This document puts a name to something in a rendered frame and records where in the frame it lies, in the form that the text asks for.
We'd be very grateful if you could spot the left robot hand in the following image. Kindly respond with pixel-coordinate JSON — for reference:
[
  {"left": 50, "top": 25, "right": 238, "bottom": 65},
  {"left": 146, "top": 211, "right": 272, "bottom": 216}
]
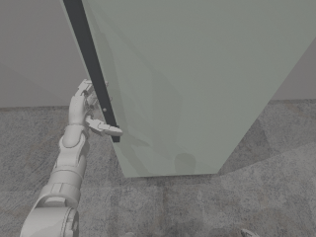
[{"left": 68, "top": 79, "right": 123, "bottom": 137}]

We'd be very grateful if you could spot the handle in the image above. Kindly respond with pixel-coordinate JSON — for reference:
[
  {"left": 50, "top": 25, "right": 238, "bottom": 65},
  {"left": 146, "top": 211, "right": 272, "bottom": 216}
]
[{"left": 63, "top": 0, "right": 120, "bottom": 143}]

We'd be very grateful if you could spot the left robot forearm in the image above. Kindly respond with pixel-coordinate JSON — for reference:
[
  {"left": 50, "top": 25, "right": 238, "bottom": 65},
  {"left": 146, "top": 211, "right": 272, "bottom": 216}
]
[{"left": 19, "top": 124, "right": 90, "bottom": 237}]

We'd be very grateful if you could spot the left robot upper arm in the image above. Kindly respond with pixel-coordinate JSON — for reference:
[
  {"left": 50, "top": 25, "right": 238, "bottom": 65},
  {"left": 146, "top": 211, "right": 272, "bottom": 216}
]
[{"left": 22, "top": 206, "right": 79, "bottom": 237}]

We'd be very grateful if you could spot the fridge door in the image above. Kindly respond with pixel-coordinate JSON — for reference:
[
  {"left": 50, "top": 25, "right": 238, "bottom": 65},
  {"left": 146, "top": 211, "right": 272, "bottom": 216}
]
[{"left": 61, "top": 0, "right": 316, "bottom": 178}]

